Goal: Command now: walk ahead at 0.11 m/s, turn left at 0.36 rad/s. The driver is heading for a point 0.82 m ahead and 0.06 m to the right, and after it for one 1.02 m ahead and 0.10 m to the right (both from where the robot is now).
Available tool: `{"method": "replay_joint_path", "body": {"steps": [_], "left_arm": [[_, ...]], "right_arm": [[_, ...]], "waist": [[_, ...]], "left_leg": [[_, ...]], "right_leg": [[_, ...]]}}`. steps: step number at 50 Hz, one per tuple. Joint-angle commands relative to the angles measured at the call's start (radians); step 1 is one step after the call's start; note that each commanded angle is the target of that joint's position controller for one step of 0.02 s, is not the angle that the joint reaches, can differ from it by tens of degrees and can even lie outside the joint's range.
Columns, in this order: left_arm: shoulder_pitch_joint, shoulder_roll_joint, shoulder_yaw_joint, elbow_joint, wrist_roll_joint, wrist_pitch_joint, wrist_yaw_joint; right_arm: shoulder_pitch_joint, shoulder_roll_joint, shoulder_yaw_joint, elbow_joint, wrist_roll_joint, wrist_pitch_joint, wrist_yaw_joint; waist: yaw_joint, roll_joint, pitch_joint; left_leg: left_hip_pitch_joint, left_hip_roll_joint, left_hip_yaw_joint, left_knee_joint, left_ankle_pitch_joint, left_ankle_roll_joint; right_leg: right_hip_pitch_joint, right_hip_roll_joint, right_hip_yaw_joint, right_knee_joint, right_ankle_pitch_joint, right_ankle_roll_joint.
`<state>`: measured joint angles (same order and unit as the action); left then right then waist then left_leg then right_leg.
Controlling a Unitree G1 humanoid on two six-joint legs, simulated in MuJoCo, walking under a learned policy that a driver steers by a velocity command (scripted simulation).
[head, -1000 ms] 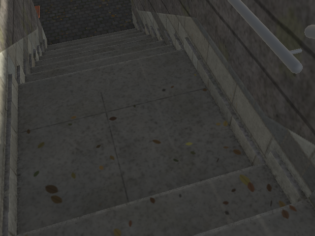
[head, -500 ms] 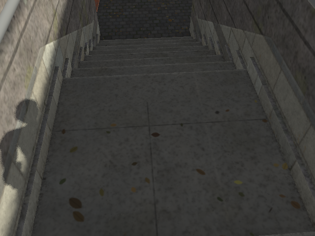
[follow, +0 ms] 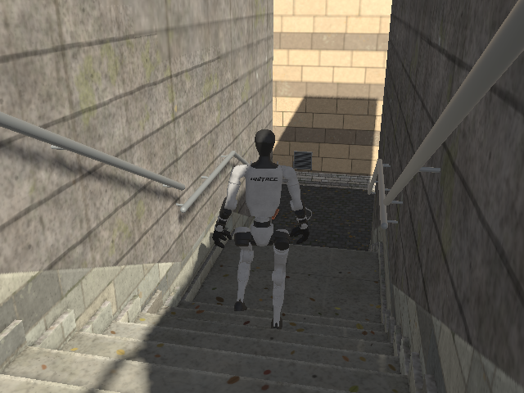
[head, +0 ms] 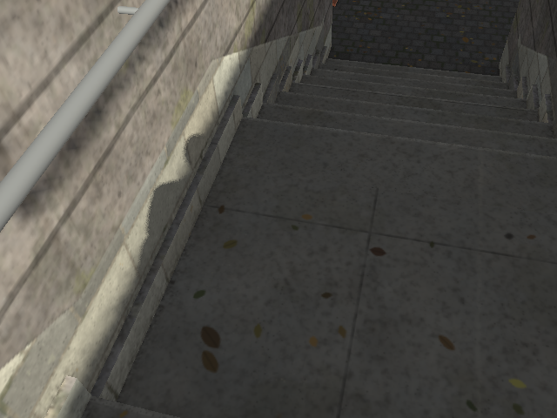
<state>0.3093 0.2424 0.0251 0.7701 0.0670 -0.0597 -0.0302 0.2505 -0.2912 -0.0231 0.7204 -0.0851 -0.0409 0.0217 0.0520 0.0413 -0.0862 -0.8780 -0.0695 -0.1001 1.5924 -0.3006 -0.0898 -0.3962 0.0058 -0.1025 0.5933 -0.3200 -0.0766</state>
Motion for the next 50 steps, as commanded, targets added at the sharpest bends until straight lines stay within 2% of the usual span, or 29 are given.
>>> {"method": "replay_joint_path", "body": {"steps": [1,5,9,11,16,18,19,20,21,22,25,26,27,28,31,34,35,36,37,38,39,40,41,43,45,47,48,49,50], "left_arm": [[0.0,0.105,0.004,-0.021,-0.009,-0.027,-0.02],[0.121,0.113,-0.004,0.069,0.006,-0.053,-0.01],[0.101,0.114,-0.018,0.096,-0.015,-0.07,-0.005],[0.099,0.125,-0.016,0.115,0.009,-0.077,0.003],[0.088,0.14,-0.011,0.124,-0.007,-0.078,0.033],[-0.073,0.21,0.008,0.064,0.01,-0.072,0.01],[-0.123,0.191,0.017,0.021,0.012,-0.068,-0.002],[-0.149,0.08,0.002,-0.058,0.031,-0.069,-0.029],[-0.238,0.01,-0.029,-0.117,0.01,-0.083,-0.047],[-0.285,0.001,-0.034,-0.131,0.01,-0.083,-0.04],[-0.081,0.048,-0.034,-0.035,0.059,-0.054,-0.002],[-0.083,0.122,0.027,-0.032,-0.031,-0.021,0.001],[-0.05,0.031,-0.052,-0.004,0.059,-0.046,-0.02],[-0.006,0.013,-0.039,0.023,0.056,-0.042,-0.019],[-0.068,0.077,-0.015,-0.051,0.03,-0.017,-0.041],[-0.104,0.132,-0.016,-0.037,0.04,-0.017,-0.021],[0.007,0.142,-0.007,0.004,0.022,-0.027,-0.015],[0.217,0.203,0.026,0.061,0.016,-0.043,-0.005],[0.45,0.265,0.057,0.129,0.024,-0.041,-0.011],[0.454,0.256,0.056,0.114,0.032,-0.04,-0.027],[0.354,0.272,0.08,0.09,0.043,-0.044,-0.021],[0.262,0.233,0.067,0.113,0.037,-0.043,-0.024],[0.176,0.09,0.011,0.125,0.055,-0.046,-0.026],[-0.145,-0.073,-0.066,0.054,0.035,-0.074,-0.017],[-0.143,0.07,-0.03,0.088,0.002,-0.108,-0.001],[-0.038,0.146,-0.021,0.127,0.035,-0.114,0.003],[0.03,0.121,-0.028,0.16,0.039,-0.123,0.019],[0.14,0.077,-0.041,0.179,0.004,-0.126,0.048],[0.28,0.042,-0.051,0.227,0.01,-0.115,0.06]], "right_arm": [[0.204,-0.065,-0.017,0.045,-0.009,-0.002,0.057],[-0.052,-0.035,0.005,-0.024,-0.014,-0.018,0.026],[-0.112,-0.013,0.027,-0.053,-0.017,-0.011,0.033],[-0.037,-0.018,0.032,-0.041,-0.034,-0.018,0.038],[-0.081,-0.014,0.033,-0.084,-0.019,-0.044,0.027],[0.154,-0.045,0.006,-0.001,-0.017,-0.073,0.029],[0.352,-0.07,-0.018,0.074,-0.016,-0.088,0.016],[0.511,-0.169,-0.025,0.105,-0.026,-0.103,0.002],[0.538,-0.156,-0.022,0.087,-0.031,-0.123,0.015],[0.421,-0.08,-0.004,0.107,-0.02,-0.128,0.011],[0.106,0.101,0.058,0.067,-0.02,-0.101,0.01],[0.162,-0.081,-0.019,0.099,0.1,-0.059,-0.025],[0.008,0.134,0.071,0.006,-0.011,-0.111,-0.031],[-0.066,0.086,0.062,-0.006,-0.021,-0.123,-0.036],[0.052,-0.077,0.023,0.053,-0.016,-0.133,0.0],[0.164,-0.095,0.02,0.095,0.025,-0.105,0.038],[0.123,-0.135,0.011,0.1,0.03,-0.082,0.054],[0.135,-0.146,0.003,0.114,-0.014,-0.065,0.088],[0.322,0.025,0.034,0.147,-0.023,-0.07,0.117],[0.299,0.041,0.045,0.065,0.005,-0.073,0.121],[0.139,0.007,0.047,-0.038,0.031,-0.078,0.12],[0.047,-0.035,0.031,-0.055,0.041,-0.076,0.103],[0.056,-0.022,0.037,-0.042,0.029,-0.07,0.078],[0.089,-0.026,0.043,0.0,-0.042,-0.049,0.071],[-0.025,-0.001,0.047,-0.022,-0.045,-0.013,0.087],[0.099,0.032,0.068,0.018,-0.034,-0.018,0.106],[-0.043,0.0,0.073,-0.026,-0.026,-0.031,0.098],[-0.17,-0.032,0.063,-0.05,-0.065,-0.038,0.086],[-0.242,0.001,0.072,-0.067,-0.073,-0.035,0.076]], "waist": [[-0.052,-0.098,0.03],[0.057,-0.127,0.051],[0.054,-0.129,0.049],[0.029,-0.128,0.069],[0.038,-0.141,0.091],[-0.1,-0.055,0.084],[-0.189,0.096,0.048],[-0.214,0.335,-0.047],[-0.275,0.125,0.068],[-0.217,0.035,0.178],[-0.039,-0.032,0.111],[0.001,-0.049,0.158],[-0.049,-0.019,0.016],[0.009,0.025,0.042],[0.01,-0.036,0.174],[-0.063,-0.049,0.211],[-0.015,-0.086,0.171],[0.054,-0.128,0.088],[0.054,-0.327,-0.19],[0.073,-0.269,-0.253],[0.132,-0.169,-0.12],[0.103,-0.032,0.043],[0.023,0.071,0.113],[-0.131,0.01,0.196],[-0.11,-0.096,0.101],[-0.129,0.008,0.071],[-0.044,0.007,0.076],[0.041,-0.029,0.071],[0.106,-0.07,0.095]], "left_leg": [[0.033,0.069,0.027,-0.05,0.141,0.012],[-0.158,0.14,-0.001,-0.444,0.139,0.054],[0.054,0.136,0.122,-0.611,-0.008,0.09],[0.038,0.144,0.086,-0.548,0.087,0.134],[0.247,0.113,0.143,-0.679,-0.102,0.162],[0.671,0.012,0.299,-0.8,0.049,0.173],[0.895,-0.02,0.292,-0.871,0.004,0.19],[1.119,0.212,-0.237,-1.112,0.032,0.367],[1.122,0.406,-0.583,-1.207,-0.164,0.472],[1.009,0.45,-0.624,-1.156,-0.307,0.462],[0.588,0.377,-0.371,-0.997,-0.086,0.436],[0.513,0.315,-0.25,-0.984,0.095,0.331],[0.32,0.145,-0.004,-0.907,-0.029,0.296],[0.106,0.113,0.075,-0.861,-0.159,0.256],[-0.166,0.108,0.084,-0.838,-0.449,0.255],[0.35,0.207,-0.105,-0.578,-0.291,0.291],[0.452,0.195,-0.126,-0.433,-0.177,0.281],[0.421,0.15,-0.089,-0.19,0.029,0.258],[0.109,-0.018,-0.029,0.368,-0.334,0.181],[-0.289,-0.064,-0.009,0.6,-0.51,0.116],[-0.633,-0.01,-0.06,0.572,-0.396,0.08],[-0.721,0.068,-0.079,0.511,-0.241,0.086],[-0.662,0.143,-0.128,0.328,0.003,0.117],[-0.106,0.253,-0.077,-0.288,0.4,0.163],[0.191,0.204,0.062,-0.313,0.481,0.145],[0.22,0.175,0.082,-0.286,0.482,0.126],[-0.015,0.235,-0.043,-0.43,0.57,0.097],[-0.281,0.221,-0.03,-0.587,0.598,0.089],[-0.438,0.227,-0.04,-0.646,0.589,0.071]], "right_leg": [[0.012,-0.19,0.174,-0.242,0.137,-0.183],[0.289,-0.297,0.356,-0.299,-0.213,-0.227],[0.188,-0.286,0.324,-0.278,-0.179,-0.234],[0.183,-0.307,0.347,-0.203,-0.12,-0.247],[0.119,-0.307,0.348,-0.141,-0.178,-0.214],[-0.133,-0.196,0.176,0.069,-0.209,-0.198],[-0.308,-0.083,0.042,0.375,-0.105,-0.168],[-0.554,0.091,0.02,0.767,-0.288,-0.08],[-0.81,0.101,0.258,0.767,-0.274,-0.084],[-0.926,0.012,0.311,0.774,-0.167,-0.074],[-0.688,-0.109,0.267,0.722,0.047,-0.007],[-0.489,-0.065,0.241,0.443,0.233,0.034],[-0.302,-0.105,0.197,0.355,0.633,0.054],[-0.031,-0.078,0.149,0.29,0.812,0.063],[0.339,-0.005,0.028,0.277,0.662,0.107],[0.108,-0.069,0.101,-0.137,0.441,0.077],[0.197,-0.067,0.093,-0.294,0.494,0.057],[0.431,-0.064,0.076,-0.278,0.583,-0.001],[0.914,-0.214,0.201,0.156,1.146,-0.26],[1.086,-0.321,0.472,0.162,1.22,-0.397],[1.072,-0.434,0.691,0.051,0.726,-0.403],[0.819,-0.45,0.728,-0.024,0.274,-0.334],[0.559,-0.395,0.636,-0.063,0.142,-0.258],[-0.194,-0.27,0.437,-0.273,0.141,-0.272],[-0.421,-0.145,0.303,-0.228,-0.08,-0.27],[-0.325,-0.159,0.291,-0.054,0.139,-0.266],[-0.041,-0.183,0.346,0.022,0.154,-0.238],[0.249,-0.187,0.41,0.12,0.079,-0.24],[0.426,-0.2,0.488,0.193,0.058,-0.253]]}}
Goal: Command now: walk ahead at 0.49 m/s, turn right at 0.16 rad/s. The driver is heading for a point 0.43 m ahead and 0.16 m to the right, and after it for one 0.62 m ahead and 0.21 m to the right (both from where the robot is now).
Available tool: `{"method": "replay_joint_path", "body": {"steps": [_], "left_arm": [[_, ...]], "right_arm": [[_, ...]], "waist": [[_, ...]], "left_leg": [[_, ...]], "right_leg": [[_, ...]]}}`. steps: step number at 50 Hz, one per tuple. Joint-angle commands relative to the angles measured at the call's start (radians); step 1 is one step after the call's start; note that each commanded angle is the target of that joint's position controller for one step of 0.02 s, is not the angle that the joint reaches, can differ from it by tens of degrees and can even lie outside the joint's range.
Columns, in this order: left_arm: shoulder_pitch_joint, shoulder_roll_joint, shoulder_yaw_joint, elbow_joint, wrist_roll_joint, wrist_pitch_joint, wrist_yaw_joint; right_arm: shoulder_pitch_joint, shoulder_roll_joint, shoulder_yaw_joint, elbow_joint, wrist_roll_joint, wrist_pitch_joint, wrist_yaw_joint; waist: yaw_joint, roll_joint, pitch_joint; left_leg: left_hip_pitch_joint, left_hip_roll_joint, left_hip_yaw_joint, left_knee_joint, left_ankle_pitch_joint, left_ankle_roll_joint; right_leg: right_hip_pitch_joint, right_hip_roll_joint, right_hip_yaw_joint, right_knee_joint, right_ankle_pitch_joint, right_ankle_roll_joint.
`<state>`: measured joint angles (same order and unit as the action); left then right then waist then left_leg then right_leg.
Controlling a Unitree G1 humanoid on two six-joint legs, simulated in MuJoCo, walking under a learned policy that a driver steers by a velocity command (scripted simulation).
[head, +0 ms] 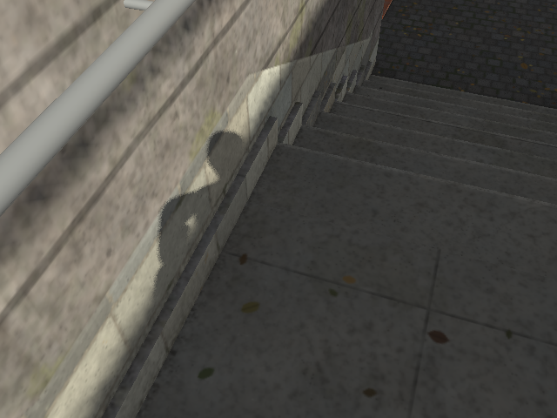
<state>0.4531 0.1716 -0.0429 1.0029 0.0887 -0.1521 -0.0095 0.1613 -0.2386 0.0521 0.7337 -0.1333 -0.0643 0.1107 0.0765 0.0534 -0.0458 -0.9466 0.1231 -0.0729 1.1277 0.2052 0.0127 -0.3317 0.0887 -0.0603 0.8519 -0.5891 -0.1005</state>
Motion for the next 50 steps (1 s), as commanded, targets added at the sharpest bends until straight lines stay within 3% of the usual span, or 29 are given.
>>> {"method": "replay_joint_path", "body": {"steps": [1,4,7,8,9,10,11,12,13,14,15,16,18,19,21,25,28,31,33,34,35,36,37,38,39,41,44,47,50], "left_arm": [[0.178,0.051,-0.001,-0.016,-0.008,-0.009,0.044],[0.048,0.231,0.033,-0.072,0.025,0.025,-0.045],[0.031,0.248,0.066,-0.084,-0.034,0.02,-0.047],[-0.009,0.264,0.07,-0.06,-0.021,0.034,-0.053],[0.058,0.19,0.095,-0.019,-0.134,0.062,-0.002],[0.134,0.086,0.076,0.04,-0.135,0.066,0.014],[0.248,-0.024,0.052,0.043,-0.159,0.059,0.016],[0.253,0.026,0.053,-0.029,-0.169,0.047,0.026],[0.12,0.04,0.052,-0.142,-0.186,0.053,0.044],[-0.043,0.048,0.055,-0.195,-0.183,0.075,0.067],[-0.136,0.08,0.066,-0.214,-0.143,0.102,0.086],[-0.128,0.085,0.071,-0.248,-0.141,0.121,0.09],[-0.144,0.077,0.087,-0.258,-0.108,0.143,0.075],[-0.123,0.051,0.09,-0.272,-0.114,0.137,0.071],[-0.199,0.062,0.096,-0.305,-0.119,0.126,0.063],[-0.39,0.046,0.082,-0.408,-0.124,0.122,0.017],[-0.473,0.051,0.086,-0.476,-0.142,0.133,-0.014],[-0.58,0.064,0.099,-0.515,-0.127,0.134,-0.046],[-0.536,0.063,0.108,-0.524,-0.128,0.154,-0.052],[-0.485,0.094,0.129,-0.506,-0.144,0.157,-0.046],[-0.329,0.161,0.16,-0.467,-0.132,0.16,-0.04],[-0.131,0.249,0.197,-0.411,-0.127,0.169,-0.019],[-0.158,0.392,0.217,-0.42,-0.125,0.145,-0.012],[0.012,0.335,0.205,-0.39,-0.07,0.136,-0.004],[-0.058,0.278,0.187,-0.365,-0.047,0.114,-0.007],[-0.298,0.179,0.155,-0.381,-0.115,0.09,-0.021],[-0.335,0.167,0.156,-0.382,-0.113,0.086,-0.026],[-0.313,0.177,0.16,-0.337,-0.098,0.093,0.011],[-0.241,0.187,0.169,-0.298,-0.105,0.11,0.035]], "right_arm": [[-0.189,-0.05,0.005,-0.061,-0.017,-0.013,-0.019],[-0.216,-0.062,0.015,-0.093,0.021,0.019,-0.002],[-0.268,-0.111,0.005,-0.106,0.023,0.01,-0.015],[-0.102,-0.13,-0.005,-0.037,0.027,0.003,-0.018],[0.127,-0.243,-0.11,-0.006,0.253,0.0,-0.079],[0.348,-0.266,-0.113,0.095,0.219,0.005,-0.096],[0.528,-0.241,-0.112,0.161,0.133,0.008,-0.102],[0.516,-0.265,-0.132,0.157,0.126,0.021,-0.097],[0.476,-0.288,-0.154,0.182,0.149,0.029,-0.088],[0.408,-0.217,-0.141,0.188,0.152,0.026,-0.099],[0.288,-0.107,-0.107,0.153,0.143,0.013,-0.11],[0.207,-0.113,-0.101,0.158,0.125,0.001,-0.121],[0.111,-0.034,-0.083,0.17,0.134,-0.031,-0.138],[0.09,-0.069,-0.093,0.164,0.129,-0.032,-0.147],[0.144,-0.103,-0.102,0.183,0.106,-0.035,-0.171],[0.259,-0.124,-0.125,0.199,0.135,-0.023,-0.184],[0.289,-0.148,-0.138,0.197,0.13,-0.007,-0.174],[0.293,-0.181,-0.146,0.173,0.142,0.024,-0.179],[0.29,-0.259,-0.176,0.149,0.17,0.029,-0.193],[0.256,-0.308,-0.201,0.135,0.182,0.035,-0.191],[0.233,-0.291,-0.203,0.116,0.197,0.024,-0.198],[0.215,-0.251,-0.198,0.088,0.173,-0.005,-0.196],[0.303,-0.05,-0.135,0.021,0.109,-0.049,-0.151],[0.203,-0.132,-0.146,0.018,0.152,-0.114,-0.127],[0.161,-0.153,-0.153,0.02,0.192,-0.122,-0.126],[0.109,-0.132,-0.15,0.017,0.154,-0.086,-0.152],[0.12,-0.126,-0.164,0.02,0.146,-0.023,-0.15],[0.024,-0.085,-0.146,-0.011,0.114,-0.028,-0.138],[-0.087,-0.07,-0.136,-0.015,0.123,-0.039,-0.106]], "waist": [[0.112,-0.055,0.074],[0.036,-0.119,0.149],[0.038,-0.08,0.206],[-0.028,-0.07,0.171],[-0.142,-0.089,0.064],[-0.186,-0.04,-0.071],[-0.2,0.111,-0.194],[-0.188,0.209,-0.307],[-0.174,0.198,-0.338],[-0.172,0.061,-0.22],[-0.154,-0.084,-0.096],[-0.071,-0.04,-0.005],[-0.012,0.033,0.142],[0.015,0.088,0.122],[-0.001,0.055,0.097],[-0.075,0.035,0.106],[-0.094,0.01,0.141],[-0.13,-0.004,0.184],[-0.098,0.016,0.114],[-0.06,0.048,0.109],[0.024,0.071,0.0],[0.109,0.046,-0.095],[-0.044,-0.273,-0.232],[0.079,-0.208,-0.415],[0.052,-0.179,-0.269],[-0.085,-0.046,-0.059],[-0.147,-0.064,-0.054],[-0.133,-0.087,-0.035],[-0.059,-0.15,-0.074]], "left_leg": [[-0.322,0.039,-0.062,-0.384,0.25,-0.034],[0.492,-0.062,0.127,-0.399,0.297,-0.025],[0.479,-0.045,0.066,-0.699,0.047,-0.021],[0.618,-0.01,0.024,-0.793,0.125,-0.005],[0.764,-0.005,0.022,-0.848,0.123,0.005],[1.155,0.063,0.037,-0.651,0.377,0.031],[1.456,0.228,-0.063,-0.352,0.762,0.113],[1.491,0.348,-0.254,-0.391,0.624,0.216],[1.449,0.399,-0.425,-0.603,-0.083,0.3],[1.275,0.379,-0.467,-0.759,-0.495,0.31],[1.07,0.325,-0.4,-0.835,-0.578,0.266],[0.88,0.337,-0.384,-0.83,-0.547,0.231],[0.61,0.243,-0.144,-0.824,-0.355,0.104],[0.531,0.179,-0.046,-0.863,-0.383,0.088],[0.56,0.172,0.015,-0.877,-0.22,0.14],[0.78,0.178,0.105,-0.882,-0.141,0.116],[0.881,0.184,0.172,-0.86,-0.07,0.082],[0.945,0.19,0.209,-0.829,0.0,0.062],[0.948,0.169,0.265,-0.701,0.338,0.063],[0.959,0.171,0.278,-0.593,0.558,0.06],[0.917,0.153,0.286,-0.402,0.653,0.062],[0.65,0.131,0.271,-0.093,0.411,0.023],[0.163,-0.098,0.172,0.346,-0.773,-0.037],[0.074,-0.128,-0.083,0.447,-0.764,-0.02],[0.007,-0.093,-0.072,0.431,-0.659,-0.019],[0.143,-0.003,-0.02,0.248,-0.556,-0.027],[0.31,0.008,0.013,0.094,-0.519,-0.017],[0.39,-0.047,0.061,-0.242,-0.328,-0.035],[0.501,-0.126,0.1,-0.487,-0.086,-0.038]], "right_leg": [[0.355,-0.234,0.417,-0.007,0.22,-0.2],[-0.387,-0.157,0.35,-0.13,-0.052,-0.195],[-0.078,-0.169,0.422,0.044,0.101,-0.135],[-0.035,-0.171,0.439,0.249,0.1,-0.092],[0.044,-0.097,0.39,0.425,0.433,-0.017],[-0.242,-0.014,0.287,0.795,0.082,0.037],[-0.553,0.047,0.269,1.222,-0.358,0.098],[-0.697,-0.013,0.264,1.384,-0.286,0.154],[-0.83,-0.056,0.182,1.314,-0.13,0.159],[-0.885,-0.103,0.123,1.277,0.028,0.144],[-0.833,-0.121,0.109,1.233,0.144,0.125],[-0.773,-0.146,0.154,1.078,0.28,0.108],[-0.683,-0.167,0.25,0.82,0.458,0.077],[-0.575,-0.167,0.227,0.644,0.5,0.094],[-0.527,-0.169,0.209,0.451,0.587,0.123],[-0.556,-0.166,0.144,0.177,0.688,0.105],[-0.55,-0.163,0.104,0.089,0.651,0.077],[-0.491,-0.132,0.037,-0.001,0.524,0.047],[-0.273,-0.048,-0.053,-0.098,0.394,0.007],[-0.197,-0.013,-0.088,-0.155,0.341,-0.025],[0.055,0.021,-0.085,-0.247,0.435,-0.059],[0.437,-0.027,0.077,-0.278,0.582,-0.119],[0.804,-0.338,0.678,-0.319,0.548,-0.327],[0.87,-0.398,0.931,-0.516,0.442,-0.35],[0.769,-0.4,0.777,-0.531,0.643,-0.314],[0.379,-0.302,0.471,-0.496,0.933,-0.199],[0.158,-0.237,0.32,-0.518,1.139,-0.155],[0.053,-0.156,0.175,-0.527,1.172,-0.138],[0.088,-0.135,0.157,-0.499,1.1,-0.105]]}}
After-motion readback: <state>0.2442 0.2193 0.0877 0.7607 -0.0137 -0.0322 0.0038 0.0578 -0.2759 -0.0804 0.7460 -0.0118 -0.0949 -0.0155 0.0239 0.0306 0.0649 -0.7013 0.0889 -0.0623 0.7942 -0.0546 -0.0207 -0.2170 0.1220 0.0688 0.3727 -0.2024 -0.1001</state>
